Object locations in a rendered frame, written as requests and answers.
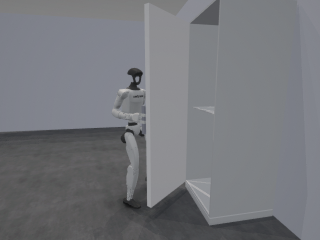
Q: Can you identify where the right robot upper arm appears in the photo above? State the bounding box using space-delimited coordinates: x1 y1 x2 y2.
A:
112 89 129 111

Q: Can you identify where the robot left thigh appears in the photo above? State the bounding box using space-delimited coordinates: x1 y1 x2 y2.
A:
139 126 146 141

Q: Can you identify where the humanoid robot head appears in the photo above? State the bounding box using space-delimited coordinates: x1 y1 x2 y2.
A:
126 68 143 91

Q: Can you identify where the handle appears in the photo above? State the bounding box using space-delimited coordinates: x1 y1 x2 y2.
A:
141 105 146 135

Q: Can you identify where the fridge door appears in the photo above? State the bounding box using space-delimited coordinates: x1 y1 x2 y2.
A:
144 3 190 208

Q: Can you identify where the robot right hand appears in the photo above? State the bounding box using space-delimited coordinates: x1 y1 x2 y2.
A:
131 113 146 124

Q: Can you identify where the left robot upper arm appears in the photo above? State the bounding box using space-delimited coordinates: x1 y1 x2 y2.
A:
140 88 146 105

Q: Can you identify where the robot right forearm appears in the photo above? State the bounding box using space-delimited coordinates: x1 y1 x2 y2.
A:
111 109 133 121

